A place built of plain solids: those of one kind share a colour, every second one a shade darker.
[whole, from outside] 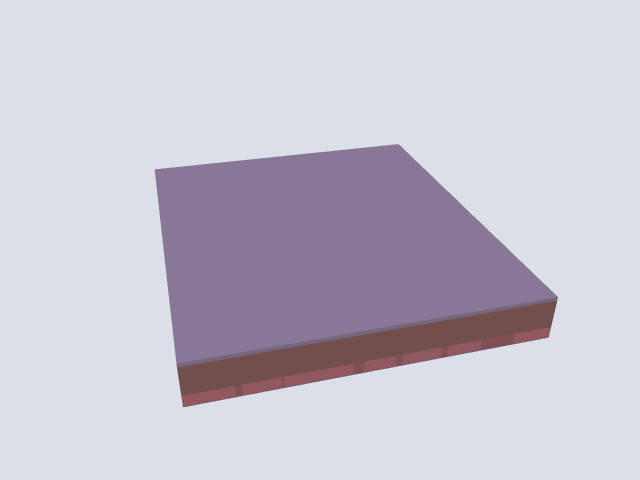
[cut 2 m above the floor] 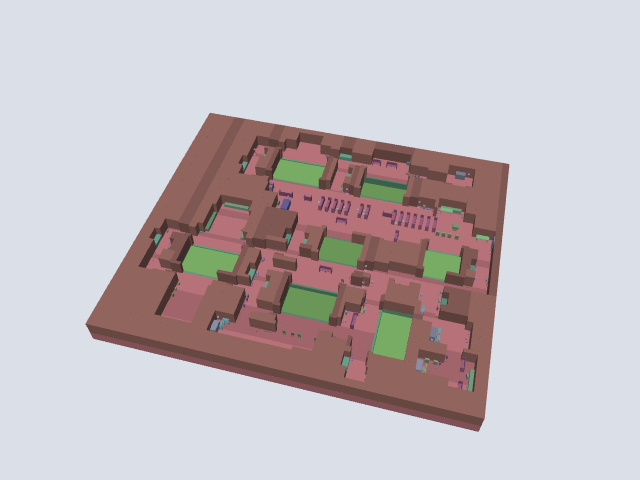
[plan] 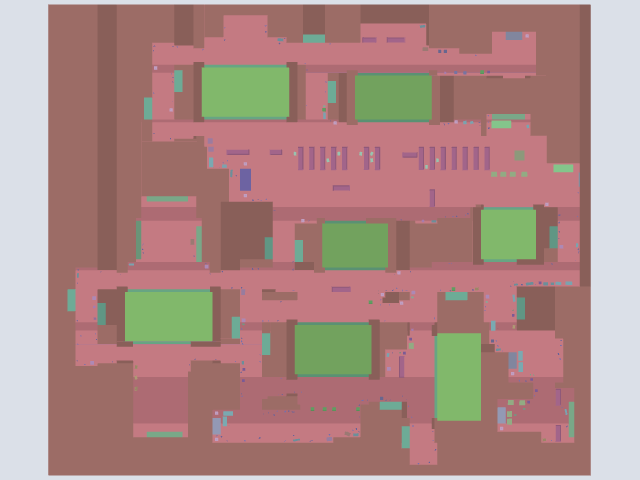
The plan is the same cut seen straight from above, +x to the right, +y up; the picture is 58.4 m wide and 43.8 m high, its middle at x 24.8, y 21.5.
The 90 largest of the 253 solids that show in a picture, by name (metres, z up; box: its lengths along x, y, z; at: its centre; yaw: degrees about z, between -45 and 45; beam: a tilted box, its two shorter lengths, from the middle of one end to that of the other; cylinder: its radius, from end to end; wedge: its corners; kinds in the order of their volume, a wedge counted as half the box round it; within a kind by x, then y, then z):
{
 "wall_rock_1": {"box": [1.75, 28.0, 3.8], "at": [0.88, 29.0, 1.9]},
 "wall_rock_2": {"box": [2.5, 5.0, 3.8], "at": [1.25, 12.5, 1.9]},
 "wall_rock_3": {"box": [0.75, 26.0, 3.8], "at": [2.12, 30.0, 1.9]},
 "wall_rock_4": {"box": [2.0, 24.0, 3.8], "at": [3.5, 31.0, 1.9]},
 "wall_rock_5": {"box": [7.75, 6.5, 3.8], "at": [3.88, 6.75, 1.9]},
 "wall_rock_6": {"box": [1.75, 24.25, 3.8], "at": [5.38, 30.88, 1.9]},
 "wall_rock_7": {"box": [1.0, 24.5, 3.8], "at": [6.75, 30.75, 1.9]},
 "wall_rock_8": {"box": [15.0, 0.5, 3.8], "at": [7.5, 3.25, 1.9]},
 "wall_rock_9": {"box": [0.75, 23.5, 3.8], "at": [7.62, 31.25, 1.9]},
 "wall_rock_10": {"box": [0.5, 19.5, 3.8], "at": [8.25, 33.25, 1.9]},
 "wall_rock_11": {"box": [0.75, 8.5, 3.8], "at": [9.12, 38.75, 1.9]},
 "wall_rock_12": {"box": [2.0, 3.5, 3.8], "at": [10.5, 41.25, 1.9]},
 "wall_rock_13": {"box": [5.0, 5.0, 3.8], "at": [11.0, 28.0, 1.9]},
 "wall_rock_14": {"box": [1.75, 2.5, 3.8], "at": [12.38, 33.75, 1.9]},
 "wall_rock_15": {"box": [1.75, 3.75, 3.8], "at": [12.38, 41.12, 1.9]},
 "wall_rock_16": {"box": [1.0, 4.0, 3.8], "at": [13.75, 41.0, 1.9]},
 "wall_rock_17": {"box": [2.25, 6.0, 3.8], "at": [13.88, 6.5, 1.9]},
 "wall_rock_18": {"box": [0.75, 8.5, 3.8], "at": [14.38, 23.75, 1.9]},
 "wall_rock_19": {"box": [1.75, 3.0, 3.8], "at": [15.12, 41.5, 1.9]},
 "wall_rock_20": {"box": [1.0, 9.5, 3.8], "at": [15.25, 23.25, 1.9]},
 "wall_rock_21": {"box": [32.25, 0.5, 3.8], "at": [16.12, 2.75, 1.9]},
 "wall_rock_22": {"box": [2.5, 4.25, 3.8], "at": [16.25, 8.13, 1.9]},
 "wall_rock_23": {"box": [1.0, 4.5, 3.8], "at": [16.25, 14.75, 1.9]},
 "wall_rock_24": {"box": [33.0, 1.5, 3.8], "at": [16.5, 1.75, 1.9]},
 "wall_rock_25": {"box": [1.75, 6.25, 3.8], "at": [16.62, 21.88, 1.9]},
 "wall_rock_26": {"box": [2.25, 5.25, 3.8], "at": [18.62, 22.37, 1.9]},
 "wall_rock_27": {"box": [2.25, 2.0, 3.8], "at": [20.63, 10.0, 1.9]},
 "wall_rock_28": {"box": [1.75, 3.0, 3.8], "at": [20.88, 41.5, 1.9]},
 "wall_rock_29": {"box": [1.5, 3.0, 3.8], "at": [21.0, 12.5, 1.9]},
 "wall_rock_30": {"box": [1.5, 3.5, 3.8], "at": [22.5, 41.25, 1.9]},
 "wall_rock_31": {"box": [2.0, 2.75, 3.8], "at": [24.25, 41.62, 1.9]},
 "wall_rock_32": {"box": [49.5, 1.0, 3.8], "at": [24.75, 0.5, 1.9]},
 "wall_rock_33": {"box": [3.25, 3.5, 3.8], "at": [26.88, 41.25, 1.9]},
 "wall_rock_34": {"box": [3.75, 2.5, 3.8], "at": [30.38, 4.75, 1.9]},
 "wall_rock_35": {"box": [6.0, 1.75, 3.8], "at": [31.5, 42.12, 1.9]},
 "wall_rock_36": {"box": [2.0, 2.5, 3.8], "at": [31.75, 12.75, 1.9]},
 "wall_rock_37": {"box": [1.25, 4.5, 3.8], "at": [32.38, 21.0, 1.9]},
 "wall_rock_38": {"box": [2.0, 4.0, 3.8], "at": [34.0, 21.0, 1.9]},
 "wall_rock_39": {"box": [2.75, 4.0, 3.8], "at": [36.12, 41.0, 1.9]},
 "wall_rock_40": {"box": [1.25, 4.25, 3.8], "at": [36.38, 34.38, 1.9]},
 "wall_rock_41": {"box": [3.75, 3.5, 3.8], "at": [36.88, 21.25, 1.9]},
 "wall_rock_42": {"box": [4.0, 3.0, 3.8], "at": [37.5, 14.5, 1.9]},
 "wall_rock_43": {"box": [5.75, 1.0, 3.8], "at": [38.12, 4.5, 1.9]},
 "wall_rock_44": {"box": [2.5, 4.0, 3.8], "at": [38.25, 34.5, 1.9]},
 "wall_rock_45": {"box": [3.0, 4.5, 3.8], "at": [39.0, 40.75, 1.9]},
 "wall_rock_46": {"box": [9.75, 1.0, 3.8], "at": [40.12, 3.5, 1.9]},
 "wall_rock_47": {"box": [1.5, 6.25, 3.8], "at": [40.25, 8.12, 1.9]},
 "wall_rock_48": {"box": [4.0, 3.25, 3.8], "at": [42.0, 34.63, 1.9]},
 "wall_rock_49": {"box": [14.0, 2.0, 3.8], "at": [42.5, 2.0, 1.9]},
 "wall_rock_50": {"box": [4.0, 2.5, 3.8], "at": [42.5, 41.75, 1.9]},
 "wall_rock_51": {"box": [3.25, 1.5, 3.8], "at": [42.62, 7.75, 1.9]},
 "wall_rock_52": {"box": [1.5, 5.5, 3.8], "at": [44.75, 33.75, 1.9]},
 "wall_rock_53": {"box": [2.75, 3.0, 3.8], "at": [44.88, 15.75, 1.9]},
 "wall_rock_54": {"box": [1.0, 6.5, 3.8], "at": [45.0, 39.75, 1.9]},
 "wall_rock_55": {"box": [3.0, 14.5, 3.8], "at": [47.0, 35.75, 1.9]},
 "wall_rock_56": {"box": [1.0, 8.75, 3.8], "at": [47.5, 12.87, 1.9]},
 "wall_rock_57": {"box": [1.5, 14.25, 3.8], "at": [48.75, 10.12, 1.9]},
 "wall_rock_58": {"box": [1.0, 25.75, 3.8], "at": [49.0, 30.12, 1.9]},
 "floor_strip_1": {"box": [6.75, 3.0, 1.5], "at": [3.38, 15.5, -0.75]},
 "floor_strip_2": {"box": [13.75, 4.25, 1.5], "at": [6.88, 34.62, -0.75]},
 "floor_strip_3": {"box": [13.75, 0.75, 1.5], "at": [6.88, 37.12, -0.75]},
 "floor_strip_4": {"box": [22.25, 3.0, 1.5], "at": [11.12, 10.5, -0.75]},
 "floor_strip_5": {"box": [24.75, 0.75, 1.5], "at": [12.38, 19.12, -0.75]},
 "floor_strip_6": {"box": [24.75, 3.75, 1.5], "at": [12.38, 21.38, -0.75]},
 "floor_strip_7": {"box": [35.25, 4.25, 1.5], "at": [17.62, 6.87, -0.75]},
 "floor_strip_8": {"box": [39.25, 1.25, 1.5], "at": [19.62, 23.88, -0.75]},
 "floor_strip_9": {"box": [49.5, 4.75, 1.5], "at": [24.75, 2.38, -0.75]},
 "floor_strip_10": {"box": [49.5, 1.75, 1.5], "at": [24.75, 17.88, -0.75]},
 "floor_strip_11": {"box": [49.5, 7.75, 1.5], "at": [24.75, 28.38, -0.75]},
 "floor_strip_12": {"box": [49.5, 5.5, 1.5], "at": [24.75, 40.25, -0.75]},
 "floor_strip_13": {"box": [5.5, 4.25, 1.5], "at": [25.0, 34.62, -0.75]},
 "floor_strip_14": {"box": [34.25, 3.0, 1.5], "at": [32.38, 15.5, -0.75]},
 "floor_strip_15": {"box": [5.5, 3.0, 1.5], "at": [32.5, 10.5, -0.75]},
 "floor_strip_16": {"box": [8.0, 3.75, 1.5], "at": [35.25, 21.38, -0.75]},
 "floor_strip_17": {"box": [27.25, 0.75, 1.5], "at": [35.88, 37.13, -0.75]},
 "floor_strip_18": {"box": [19.75, 0.75, 1.5], "at": [39.62, 13.63, -0.75]},
 "floor_strip_19": {"box": [18.25, 0.75, 1.5], "at": [40.38, 19.12, -0.75]},
 "floor_strip_20": {"box": [14.25, 4.25, 1.5], "at": [42.38, 34.62, -0.75]},
 "floor_strip_21": {"box": [9.75, 4.25, 1.5], "at": [44.62, 6.88, -0.75]},
 "floor_strip_22": {"box": [9.75, 3.0, 1.5], "at": [44.62, 10.5, -0.75]},
 "floor_strip_23": {"box": [9.75, 1.25, 1.5], "at": [44.62, 12.62, -0.75]},
 "floor_strip_24": {"box": [4.75, 3.75, 1.5], "at": [47.12, 21.38, -0.75]},
 "ceil_rock_1": {"box": [49.5, 43.0, 0.5], "at": [24.75, 21.5, 4.05]},
 "floor_old_1": {"box": [8.0, 4.5, 1.37], "at": [11.0, 14.5, -0.81]},
 "floor_old_2": {"box": [8.0, 4.5, 1.37], "at": [18.0, 35.0, -0.81]},
 "floor_old_3": {"box": [7.0, 4.5, 0.81], "at": [26.0, 11.5, -1.1]},
 "floor_old_4": {"box": [6.0, 4.0, 1.5], "at": [28.0, 21.0, -0.75]},
 "floor_old_5": {"box": [4.0, 8.0, 0.72], "at": [37.5, 9.0, -1.14]},
 "floor_old_6": {"box": [5.0, 4.5, 1.5], "at": [42.0, 22.0, -0.75]},
 "floor_base_1": {"box": [49.5, 43.0, 0.1], "at": [24.75, 21.5, -1.55]}
}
